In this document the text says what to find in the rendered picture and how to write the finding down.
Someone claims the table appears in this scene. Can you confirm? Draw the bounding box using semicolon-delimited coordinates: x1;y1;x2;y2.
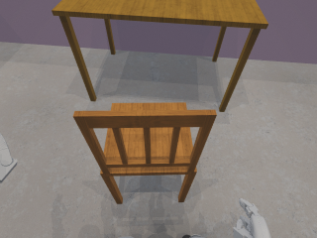
52;0;268;112

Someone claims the chair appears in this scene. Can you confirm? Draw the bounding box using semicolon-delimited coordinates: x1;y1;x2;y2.
73;102;217;204

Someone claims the right robot hand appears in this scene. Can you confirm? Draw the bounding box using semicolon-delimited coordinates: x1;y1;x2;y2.
233;198;271;238

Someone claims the left robot hand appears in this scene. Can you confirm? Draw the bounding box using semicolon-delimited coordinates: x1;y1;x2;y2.
0;133;18;183

